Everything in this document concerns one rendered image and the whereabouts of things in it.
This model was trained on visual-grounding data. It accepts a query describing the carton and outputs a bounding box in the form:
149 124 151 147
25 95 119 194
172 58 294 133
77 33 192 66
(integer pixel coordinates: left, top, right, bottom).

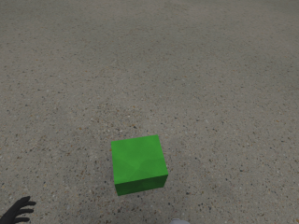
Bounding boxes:
111 134 168 196

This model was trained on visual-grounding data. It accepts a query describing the left robot hand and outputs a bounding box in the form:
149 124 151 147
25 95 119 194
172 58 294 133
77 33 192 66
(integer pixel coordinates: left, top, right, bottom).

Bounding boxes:
0 196 36 224

